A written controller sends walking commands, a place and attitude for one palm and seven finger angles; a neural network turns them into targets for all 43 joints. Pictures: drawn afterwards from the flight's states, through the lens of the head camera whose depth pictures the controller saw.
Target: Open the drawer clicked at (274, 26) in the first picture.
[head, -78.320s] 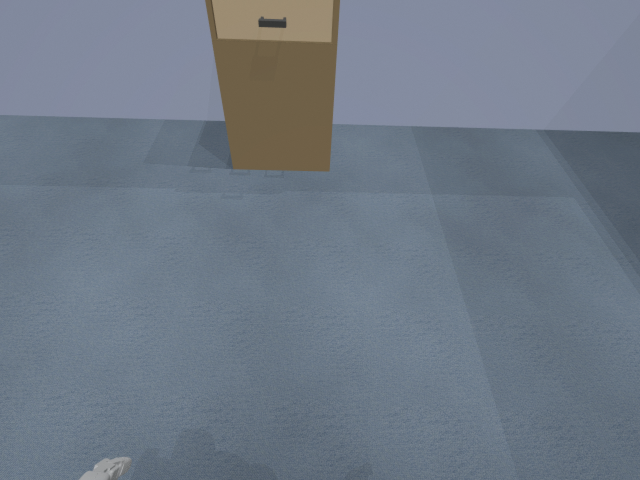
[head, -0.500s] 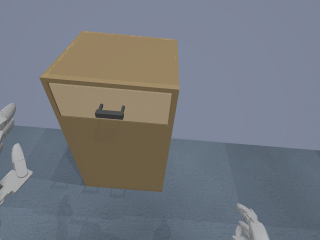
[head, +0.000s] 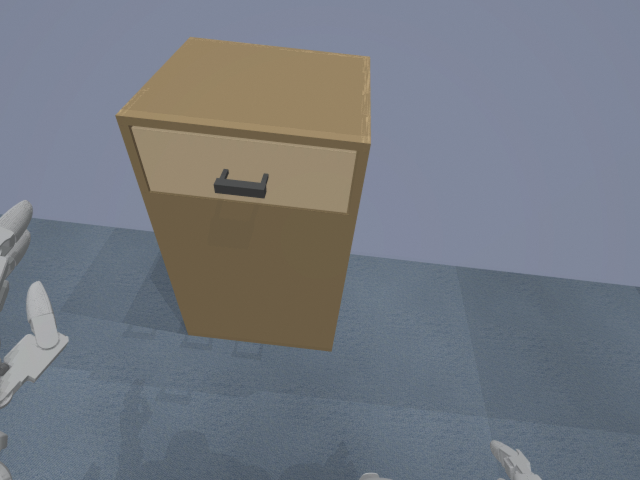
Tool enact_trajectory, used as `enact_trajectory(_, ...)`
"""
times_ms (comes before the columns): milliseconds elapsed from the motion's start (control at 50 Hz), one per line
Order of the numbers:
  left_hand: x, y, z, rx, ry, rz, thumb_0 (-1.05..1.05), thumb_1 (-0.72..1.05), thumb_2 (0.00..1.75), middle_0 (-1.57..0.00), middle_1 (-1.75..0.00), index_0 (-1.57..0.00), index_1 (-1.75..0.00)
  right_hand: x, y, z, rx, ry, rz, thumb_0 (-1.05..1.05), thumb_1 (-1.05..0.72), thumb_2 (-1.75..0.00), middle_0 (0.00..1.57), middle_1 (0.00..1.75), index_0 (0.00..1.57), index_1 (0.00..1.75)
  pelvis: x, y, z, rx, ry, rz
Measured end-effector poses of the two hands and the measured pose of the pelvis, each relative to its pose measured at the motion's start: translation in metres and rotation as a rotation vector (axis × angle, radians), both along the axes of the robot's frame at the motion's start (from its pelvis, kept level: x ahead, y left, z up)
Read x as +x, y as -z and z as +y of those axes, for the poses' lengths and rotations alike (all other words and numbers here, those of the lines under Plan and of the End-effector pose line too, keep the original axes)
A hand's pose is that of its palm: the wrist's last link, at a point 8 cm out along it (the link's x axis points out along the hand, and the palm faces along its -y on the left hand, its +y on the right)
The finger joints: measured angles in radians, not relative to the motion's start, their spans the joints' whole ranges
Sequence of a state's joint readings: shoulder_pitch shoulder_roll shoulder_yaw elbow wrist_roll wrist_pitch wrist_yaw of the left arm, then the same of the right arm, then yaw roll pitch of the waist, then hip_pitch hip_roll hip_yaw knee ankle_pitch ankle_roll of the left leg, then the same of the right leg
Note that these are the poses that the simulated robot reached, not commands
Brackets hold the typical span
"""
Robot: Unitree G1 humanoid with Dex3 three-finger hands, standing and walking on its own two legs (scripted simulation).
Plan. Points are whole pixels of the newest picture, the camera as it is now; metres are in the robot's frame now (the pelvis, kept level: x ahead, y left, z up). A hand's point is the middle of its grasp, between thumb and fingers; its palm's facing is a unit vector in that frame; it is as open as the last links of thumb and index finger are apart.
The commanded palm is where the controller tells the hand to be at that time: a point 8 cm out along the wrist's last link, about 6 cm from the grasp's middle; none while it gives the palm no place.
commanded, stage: step back with the hand held close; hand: left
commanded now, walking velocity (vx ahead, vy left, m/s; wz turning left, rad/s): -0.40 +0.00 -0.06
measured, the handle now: (242, 182) +0.68 +0.17 -0.03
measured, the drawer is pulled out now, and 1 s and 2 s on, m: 0.00 0.00 0.00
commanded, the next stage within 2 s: stop stepping back and stand still in 0.10 s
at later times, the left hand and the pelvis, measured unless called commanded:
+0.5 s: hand (91, 447) +0.12 +0.17 +0.18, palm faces +0.23 -0.86 -0.45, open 7.4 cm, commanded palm +0.06 +0.23 +0.20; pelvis -0.10 -0.04 +0.02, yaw -6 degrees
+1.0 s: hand (50, 466) +0.11 +0.20 +0.18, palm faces +0.27 -0.86 -0.43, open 7.4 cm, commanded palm none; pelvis -0.11 -0.02 +0.02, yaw -7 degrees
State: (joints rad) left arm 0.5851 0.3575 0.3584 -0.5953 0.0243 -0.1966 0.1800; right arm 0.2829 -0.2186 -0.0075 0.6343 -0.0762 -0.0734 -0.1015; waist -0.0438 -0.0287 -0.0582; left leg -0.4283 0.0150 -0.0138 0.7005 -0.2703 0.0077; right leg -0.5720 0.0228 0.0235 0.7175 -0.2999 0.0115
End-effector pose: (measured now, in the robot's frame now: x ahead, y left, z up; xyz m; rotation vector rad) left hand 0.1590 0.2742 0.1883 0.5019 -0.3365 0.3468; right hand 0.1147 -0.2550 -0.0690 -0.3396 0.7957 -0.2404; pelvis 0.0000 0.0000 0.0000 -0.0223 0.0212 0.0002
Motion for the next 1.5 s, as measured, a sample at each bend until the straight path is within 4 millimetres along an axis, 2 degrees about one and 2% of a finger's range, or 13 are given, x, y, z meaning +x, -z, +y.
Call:
enact_trajectory(100,-0.020,-0.007,0.000,-0.040,0.007,0.016,0.01,0.89,0.89,-0.21,-0.30,-0.21,-0.31,-0.012,-0.017,0.014,0.075,-0.005,-0.094,0.01,-0.91,-0.90,0.20,0.30,0.21,0.30,-0.023,-0.013,-0.006,-0.015,0.049,-0.019)
enact_trajectory(200,-0.036,-0.020,-0.027,-0.038,0.071,-0.004,0.02,0.89,0.89,-0.21,-0.30,-0.21,-0.30,-0.022,-0.025,0.015,0.133,-0.041,-0.173,0.01,-0.90,-0.90,0.20,0.30,0.21,0.30,-0.048,-0.016,-0.018,-0.012,0.096,-0.008)
enact_trajectory(340,-0.050,-0.016,-0.061,0.020,0.152,0.058,0.01,0.89,0.89,-0.21,-0.30,-0.21,-0.31,-0.059,-0.021,-0.016,0.147,-0.014,-0.119,0.01,-0.90,-0.90,0.20,0.31,0.21,0.30,-0.087,-0.019,-0.039,0.041,0.127,0.023)
enact_trajectory(480,-0.072,-0.015,-0.059,0.023,0.148,0.108,0.01,0.89,0.89,-0.21,-0.30,-0.21,-0.31,-0.114,-0.030,-0.052,0.050,0.094,-0.060,0.01,-0.90,-0.90,0.20,0.30,0.21,0.30,-0.098,-0.026,-0.039,0.050,0.116,0.036)
enact_trajectory(580,-0.084,-0.011,-0.048,0.011,0.141,0.088,0.01,0.89,0.89,-0.21,-0.30,-0.21,-0.31,-0.137,-0.024,-0.056,0.002,0.111,-0.022,0.01,-0.91,-0.90,0.20,0.30,0.20,0.30,-0.107,-0.020,-0.029,0.031,0.095,0.021)
enact_trajectory(820,-0.096,-0.014,-0.047,-0.002,0.098,0.038,0.01,0.89,0.89,-0.21,-0.30,-0.21,-0.31,-0.126,-0.008,-0.020,0.120,0.056,-0.076,0.01,-0.91,-0.90,0.20,0.30,0.21,0.30,-0.115,-0.016,-0.029,0.011,0.106,-0.004)
enact_trajectory(1000,-0.086,-0.003,-0.033,-0.017,0.099,0.101,0.01,0.89,0.89,-0.21,-0.30,-0.21,-0.31,-0.110,-0.021,-0.004,0.114,0.049,-0.107,0.01,-0.90,-0.90,0.20,0.30,0.21,0.30,-0.110,-0.020,-0.019,0.024,0.116,-0.005)
enact_trajectory(1040,-0.075,0.020,-0.029,-0.005,0.118,0.198,0.01,0.89,0.89,-0.21,-0.30,-0.21,-0.30,-0.105,-0.014,-0.006,0.131,0.006,-0.089,0.01,-0.90,-0.90,0.20,0.30,0.21,0.30,-0.113,-0.019,-0.016,0.020,0.100,0.002)
enact_trajectory(1120,-0.062,0.134,-0.023,-0.107,0.075,0.695,0.00,0.90,0.89,-0.20,-0.30,-0.20,-0.30,-0.108,0.011,-0.020,0.144,0.006,0.012,0.01,-0.90,-0.90,0.20,0.30,0.21,0.30,-0.119,-0.013,-0.009,0.031,0.106,0.005)
enact_trajectory(1180,-0.090,0.212,-0.032,-0.181,0.054,1.046,0.01,0.90,0.89,-0.20,-0.30,-0.20,-0.30,-0.125,0.018,-0.032,0.135,0.048,0.070,0.01,-0.90,-0.90,0.20,0.30,0.21,0.30,-0.123,-0.011,-0.009,0.035,0.114,-0.011)
enact_trajectory(1260,-0.149,0.277,-0.051,-0.280,0.055,1.354,0.01,0.91,0.89,-0.20,-0.30,-0.20,-0.30,-0.166,0.018,-0.045,0.092,0.093,0.199,0.01,-0.91,-0.90,0.20,0.30,0.21,0.30,-0.129,-0.013,-0.013,0.038,0.108,-0.036)
enact_trajectory(1380,-0.226,0.311,-0.062,-0.403,-0.008,1.594,0.01,0.91,0.89,-0.21,-0.30,-0.20,-0.30,-0.230,0.014,-0.055,0.047,0.142,0.439,0.01,-0.91,-0.90,0.20,0.30,0.20,0.30,-0.134,-0.021,-0.017,0.022,0.094,-0.049)
enact_trajectory(1500,-0.261,0.308,-0.040,-0.412,-0.129,1.675,0.01,0.90,0.89,-0.21,-0.30,-0.20,-0.30,-0.258,0.018,-0.052,0.067,0.170,0.543,0.01,-0.91,-0.90,0.20,0.30,0.20,0.30,-0.134,-0.027,-0.018,0.016,0.087,-0.051)
